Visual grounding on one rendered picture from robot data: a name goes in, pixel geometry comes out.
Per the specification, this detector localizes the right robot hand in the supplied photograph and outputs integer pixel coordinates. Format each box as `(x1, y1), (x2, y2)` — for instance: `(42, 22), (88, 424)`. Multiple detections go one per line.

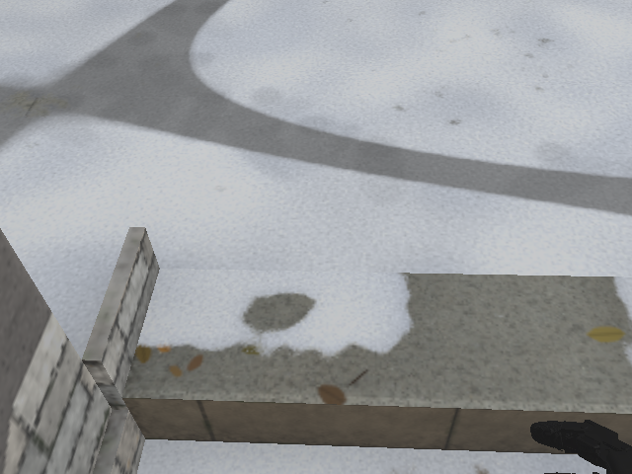
(530, 420), (632, 474)

